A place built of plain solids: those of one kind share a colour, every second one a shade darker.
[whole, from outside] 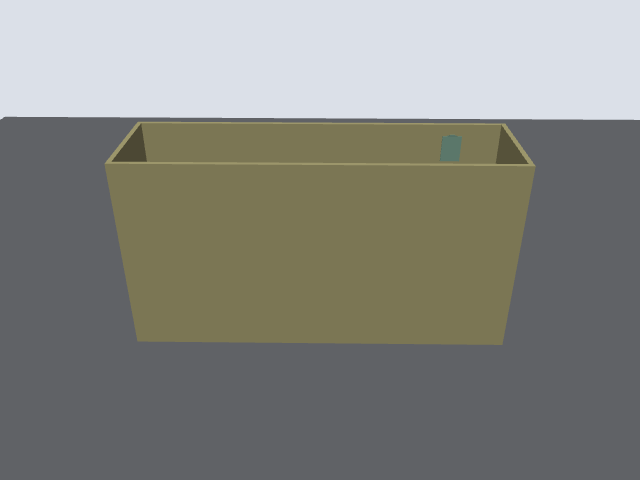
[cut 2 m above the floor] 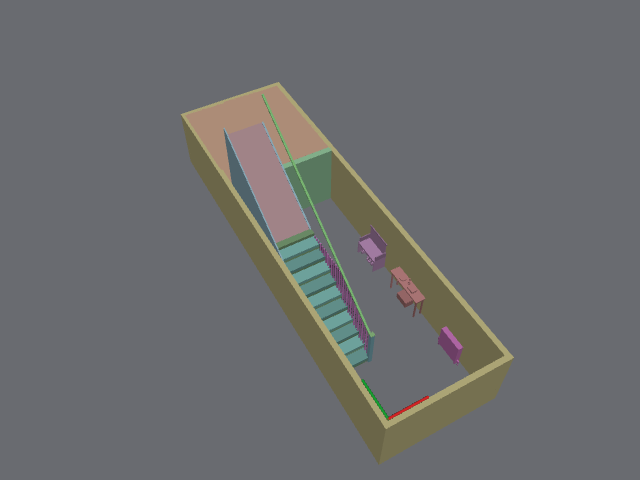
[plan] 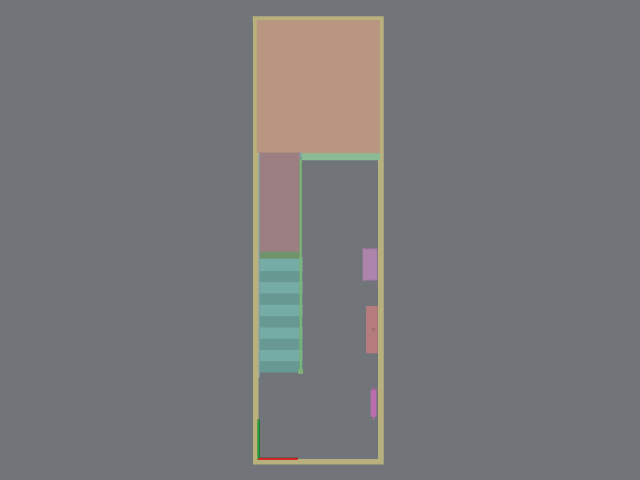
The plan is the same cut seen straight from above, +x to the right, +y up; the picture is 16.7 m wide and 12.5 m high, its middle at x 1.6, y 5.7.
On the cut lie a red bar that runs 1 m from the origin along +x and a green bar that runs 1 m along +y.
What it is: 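A villa's stair hall, a dwelling of no particular year; the hall below, the landing 3.86 m above it, and between them a joiner's timber flight of 20 risers of about 0.193 m on goings of about 0.294 m, 1.04 m clear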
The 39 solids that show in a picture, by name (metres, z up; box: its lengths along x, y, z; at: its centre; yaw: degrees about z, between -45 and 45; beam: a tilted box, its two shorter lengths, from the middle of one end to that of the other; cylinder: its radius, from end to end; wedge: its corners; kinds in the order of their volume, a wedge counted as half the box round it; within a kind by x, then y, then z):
{
 "upper_1": {"box": [3.21, 3.47, 3.91], "at": [1.55, 9.69, 1.91]},
 "wall_1": {"box": [0.15, 11.68, 6.21], "at": [-0.07, 5.69, 3.06]},
 "wall_2": {"box": [3.41, 0.15, 6.21], "at": [1.55, -0.07, 3.06]},
 "wall_3": {"box": [3.41, 0.15, 6.21], "at": [1.55, 11.46, 3.06]},
 "wall_4": {"box": [0.15, 11.68, 6.21], "at": [3.19, 5.69, 3.06]},
 "carriage_1": {"wedge": [[0.03, 2.3, -0.05], [0.03, 2.3, 0.01], [0.03, 7.98, -0.05], [0.03, 7.98, 3.72], [1.08, 2.3, -0.05], [1.08, 2.3, 0.01], [1.08, 7.98, -0.05], [1.08, 7.98, 3.72]]},
 "upper_edge_1": {"box": [2.03, 0.18, 3.91], "at": [2.14, 7.87, 1.91]},
 "string_1": {"wedge": [[0.0, 2.12, -0.05], [0.0, 2.12, 0.17], [0.0, 7.96, -0.05], [0.0, 7.96, 3.99], [0.03, 2.12, -0.05], [0.03, 2.12, 0.17], [0.03, 7.96, -0.05], [0.03, 7.96, 3.99]]},
 "string_2": {"wedge": [[1.07, 2.27, -0.05], [1.07, 2.27, 0.0], [1.07, 7.98, -0.05], [1.07, 7.98, 3.74], [1.12, 2.27, -0.05], [1.12, 2.27, 0.0], [1.12, 7.98, -0.05], [1.12, 7.98, 3.74]]},
 "rail_1": {"wedge": [[1.07, 2.31, 1.09], [1.07, 2.31, 1.14], [1.07, 7.81, 4.69], [1.07, 7.81, 4.74], [1.12, 2.31, 1.09], [1.12, 2.31, 1.14], [1.12, 7.81, 4.69], [1.12, 7.81, 4.74]]},
 "tread_1": {"wedge": [[0.02, 2.25, 0.1], [0.02, 2.25, 0.2], [0.02, 2.6, 0.1], [0.02, 2.6, 0.2], [1.14, 2.25, 0.1], [1.14, 2.25, 0.2], [1.14, 2.6, 0.1], [1.14, 2.6, 0.2]]},
 "tread_2": {"wedge": [[0.02, 2.54, 0.39], [0.02, 2.55, 0.29], [0.02, 2.89, 0.29], [0.02, 2.89, 0.39], [1.14, 2.54, 0.39], [1.14, 2.55, 0.29], [1.14, 2.89, 0.29], [1.14, 2.89, 0.39]]},
 "tread_3": {"wedge": [[0.02, 2.84, 0.49], [0.02, 2.84, 0.59], [0.02, 3.18, 0.49], [0.02, 3.18, 0.59], [1.14, 2.84, 0.49], [1.14, 2.84, 0.59], [1.14, 3.18, 0.49], [1.14, 3.18, 0.59]]},
 "tread_4": {"wedge": [[0.02, 3.13, 0.68], [0.02, 3.13, 0.78], [0.02, 3.48, 0.68], [0.02, 3.48, 0.78], [1.14, 3.13, 0.68], [1.14, 3.13, 0.78], [1.14, 3.48, 0.68], [1.14, 3.48, 0.78]]},
 "tread_5": {"wedge": [[0.02, 3.42, 0.97], [0.02, 3.43, 0.87], [0.02, 3.77, 0.87], [0.02, 3.77, 0.97], [1.14, 3.42, 0.97], [1.14, 3.43, 0.87], [1.14, 3.77, 0.87], [1.14, 3.77, 0.97]]},
 "tread_6": {"wedge": [[0.02, 3.72, 1.06], [0.02, 3.72, 1.16], [0.02, 4.06, 1.06], [0.02, 4.06, 1.16], [1.14, 3.72, 1.06], [1.14, 3.72, 1.16], [1.14, 4.06, 1.06], [1.14, 4.06, 1.16]]},
 "tread_7": {"wedge": [[0.02, 4.01, 1.36], [0.02, 4.02, 1.26], [0.02, 4.36, 1.26], [0.02, 4.36, 1.36], [1.14, 4.01, 1.36], [1.14, 4.02, 1.26], [1.14, 4.36, 1.26], [1.14, 4.36, 1.36]]},
 "tread_8": {"wedge": [[0.02, 4.31, 1.45], [0.02, 4.31, 1.55], [0.02, 4.65, 1.45], [0.02, 4.65, 1.55], [1.14, 4.31, 1.45], [1.14, 4.31, 1.55], [1.14, 4.65, 1.45], [1.14, 4.65, 1.55]]},
 "tread_9": {"wedge": [[0.02, 4.6, 1.64], [0.02, 4.6, 1.74], [0.02, 4.95, 1.64], [0.02, 4.95, 1.74], [1.14, 4.6, 1.64], [1.14, 4.6, 1.74], [1.14, 4.95, 1.64], [1.14, 4.95, 1.74]]},
 "tread_10": {"wedge": [[0.02, 4.89, 1.93], [0.02, 4.9, 1.83], [0.02, 5.24, 1.83], [0.02, 5.24, 1.93], [1.14, 4.89, 1.93], [1.14, 4.9, 1.83], [1.14, 5.24, 1.83], [1.14, 5.24, 1.93]]},
 "riser_1": {"wedge": [[0.02, 4.03, 1.13], [0.02, 4.03, 1.26], [0.02, 4.36, 1.24], [0.02, 4.36, 1.26], [1.12, 4.03, 1.13], [1.12, 4.03, 1.26], [1.12, 4.36, 1.24], [1.12, 4.36, 1.26]]},
 "riser_2": {"wedge": [[0.02, 4.33, 1.33], [0.02, 4.33, 1.45], [0.02, 4.65, 1.43], [0.02, 4.65, 1.45], [1.12, 4.33, 1.33], [1.12, 4.33, 1.45], [1.12, 4.65, 1.43], [1.12, 4.65, 1.45]]},
 "riser_3": {"wedge": [[0.02, 4.62, 1.52], [0.02, 4.62, 1.65], [0.02, 4.95, 1.62], [0.02, 4.95, 1.65], [1.12, 4.62, 1.52], [1.12, 4.62, 1.65], [1.12, 4.95, 1.62], [1.12, 4.95, 1.65]]},
 "riser_4": {"wedge": [[0.02, 4.92, 1.71], [0.02, 4.92, 1.84], [0.02, 5.24, 1.82], [0.02, 5.24, 1.84], [1.12, 4.92, 1.71], [1.12, 4.92, 1.84], [1.12, 5.24, 1.82], [1.12, 5.24, 1.84]]},
 "riser_5": {"wedge": [[0.02, 5.21, 1.9], [0.02, 5.21, 2.03], [0.02, 5.53, 2.01], [0.02, 5.53, 2.03], [1.12, 5.21, 1.9], [1.12, 5.21, 2.03], [1.12, 5.53, 2.01], [1.12, 5.53, 2.03]]},
 "radiator_1": {"box": [0.15, 0.71, 0.66], "at": [3.0, 1.45, 0.42]},
 "hall_table_1": {"box": [0.17, 0.22, 0.06], "at": [2.95, 3.16, 0.79]},
 "hall_table_2": {"box": [0.26, 0.42, 0.25], "at": [2.95, 3.37, 0.07]},
 "hall_table_3": {"box": [0.31, 1.23, 0.022], "at": [2.95, 3.37, 0.75]},
 "hall_table_4": {"cylinder": 0.1, "from": [2.95, 3.59, 0.76], "to": [2.95, 3.59, 0.8]},
 "boot_bench_1": {"box": [0.39, 0.79, 0.028], "at": [2.9, 5.06, 0.45]},
 "boot_bench_2": {"box": [0.4, 0.03, 0.53], "at": [2.91, 4.65, 0.21]},
 "boot_bench_3": {"box": [0.36, 0.03, 0.17], "at": [2.93, 4.65, 0.55]},
 "boot_bench_4": {"box": [0.36, 0.03, 0.17], "at": [2.93, 5.47, 0.55]},
 "boot_bench_5": {"box": [0.032, 0.85, 0.05], "at": [3.09, 5.06, 0.97]},
 "boot_bench_6": {"box": [0.02, 0.79, 0.85], "at": [3.1, 5.06, 0.53]},
 "wall_mirror_1": {"box": [0.034, 0.62, 0.85], "at": [0.02, 9.87, 5.36]},
 "newel_foot_1": {"box": [0.1, 0.1, 1.28], "at": [1.1, 2.27, 0.59]},
 "bal_1": {"cylinder": 0.023, "from": [1.1, 3.08, 0.58], "to": [1.1, 3.08, 1.6]}
}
